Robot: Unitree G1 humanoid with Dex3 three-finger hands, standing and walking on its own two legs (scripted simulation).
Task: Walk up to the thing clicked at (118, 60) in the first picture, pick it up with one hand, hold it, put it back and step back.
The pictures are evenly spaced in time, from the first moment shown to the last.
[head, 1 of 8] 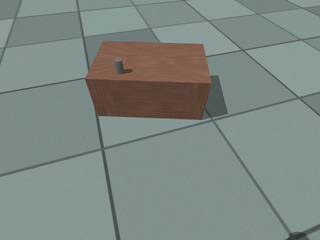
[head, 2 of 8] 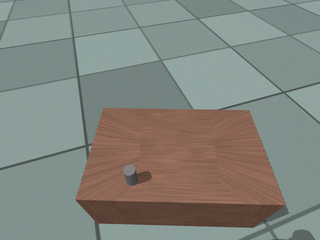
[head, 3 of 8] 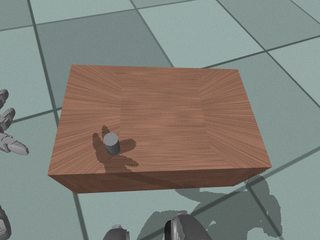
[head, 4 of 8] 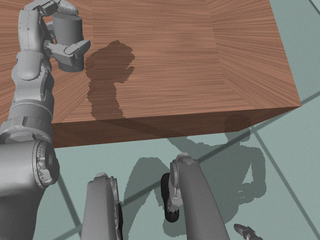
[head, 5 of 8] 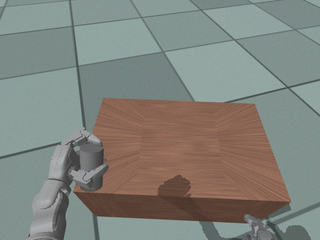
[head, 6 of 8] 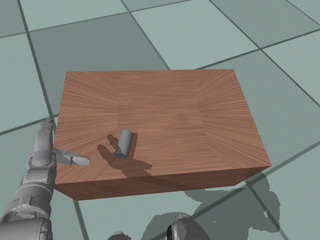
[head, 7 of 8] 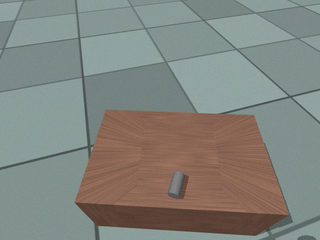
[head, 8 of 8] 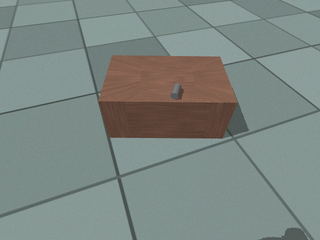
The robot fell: no
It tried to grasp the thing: yes
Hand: left
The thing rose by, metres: 0.34
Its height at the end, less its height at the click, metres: -0.03
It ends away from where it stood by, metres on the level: 0.27
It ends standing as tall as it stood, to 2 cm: no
